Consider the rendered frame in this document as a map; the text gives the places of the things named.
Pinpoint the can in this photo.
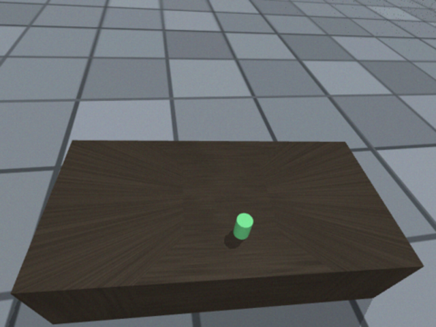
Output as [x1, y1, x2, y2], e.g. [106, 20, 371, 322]
[233, 213, 253, 240]

